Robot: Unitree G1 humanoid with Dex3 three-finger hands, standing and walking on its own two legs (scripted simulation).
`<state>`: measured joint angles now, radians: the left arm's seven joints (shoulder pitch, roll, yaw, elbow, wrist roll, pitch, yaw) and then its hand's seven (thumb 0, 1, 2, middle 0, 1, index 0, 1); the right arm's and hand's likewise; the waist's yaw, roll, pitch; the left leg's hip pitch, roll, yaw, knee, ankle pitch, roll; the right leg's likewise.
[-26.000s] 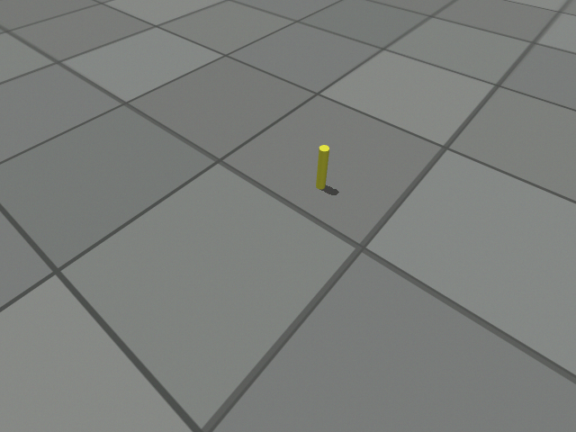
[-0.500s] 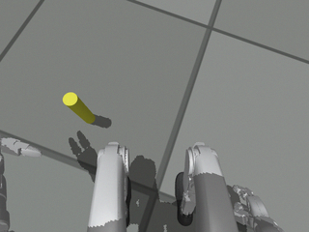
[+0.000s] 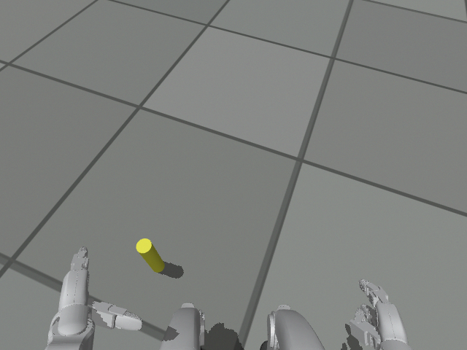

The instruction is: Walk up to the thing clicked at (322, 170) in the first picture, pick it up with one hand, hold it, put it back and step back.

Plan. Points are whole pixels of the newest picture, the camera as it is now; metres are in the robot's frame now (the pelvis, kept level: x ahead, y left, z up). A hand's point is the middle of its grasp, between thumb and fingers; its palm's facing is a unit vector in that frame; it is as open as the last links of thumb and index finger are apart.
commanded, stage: home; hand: left
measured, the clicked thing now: (151, 257) +0.42 +0.29 -0.54
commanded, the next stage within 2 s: none
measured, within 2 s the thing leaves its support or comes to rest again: neither
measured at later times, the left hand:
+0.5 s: hand (118, 315) +0.18 +0.19 +0.00, palm faces +0.13 -0.95 -0.30, open 17.5 cm
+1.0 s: hand (123, 323) +0.17 +0.18 +0.00, palm faces +0.11 -0.95 -0.29, open 17.6 cm
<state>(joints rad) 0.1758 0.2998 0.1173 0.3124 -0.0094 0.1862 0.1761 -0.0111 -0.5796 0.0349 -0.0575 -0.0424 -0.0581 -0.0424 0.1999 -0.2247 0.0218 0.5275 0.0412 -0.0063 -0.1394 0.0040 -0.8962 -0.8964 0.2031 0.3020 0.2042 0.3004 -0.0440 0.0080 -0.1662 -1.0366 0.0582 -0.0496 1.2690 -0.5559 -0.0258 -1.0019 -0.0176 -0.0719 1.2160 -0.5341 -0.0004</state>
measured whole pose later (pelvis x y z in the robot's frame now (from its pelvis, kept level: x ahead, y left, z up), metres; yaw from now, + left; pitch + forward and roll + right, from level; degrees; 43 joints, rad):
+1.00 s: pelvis +0.01 -0.01 +0.06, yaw +1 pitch +7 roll -1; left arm 0.47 0.21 -0.01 0.02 -0.02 0.24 0.14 -0.01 -0.58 0.03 -0.05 -0.04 -0.05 -0.04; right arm 0.29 -0.20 0.03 0.51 0.01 -0.12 -0.17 0.01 -0.90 -0.90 0.20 0.30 0.20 0.30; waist -0.03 0.03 -0.10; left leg -0.62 0.06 -0.03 0.95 -0.44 -0.03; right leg -0.60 -0.01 -0.06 0.91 -0.43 -0.01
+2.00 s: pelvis +0.01 +0.00 +0.06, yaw +1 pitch +7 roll -2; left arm 0.47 0.21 -0.01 0.00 -0.01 0.24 0.13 -0.01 -0.58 0.03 -0.05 -0.04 -0.05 -0.04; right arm 0.28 -0.20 0.03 0.51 0.01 -0.14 -0.18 0.01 -0.90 -0.90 0.20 0.30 0.20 0.30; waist -0.02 0.03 -0.10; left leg -0.62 0.05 -0.02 0.95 -0.46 -0.02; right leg -0.59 -0.02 -0.06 0.91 -0.44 0.00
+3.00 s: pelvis +0.01 +0.01 +0.11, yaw +1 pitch -4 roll +0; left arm 0.19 0.32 -0.01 1.08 0.02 0.00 0.02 0.01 0.89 0.90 -0.20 -0.30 -0.20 -0.30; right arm 0.17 -0.30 -0.01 1.07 -0.03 0.00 0.00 0.00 -0.90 -0.89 0.20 0.30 0.20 0.30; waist 0.01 0.00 0.05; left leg -0.16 0.00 0.01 0.44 -0.21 0.00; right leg -0.16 -0.06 -0.04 0.45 -0.22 0.03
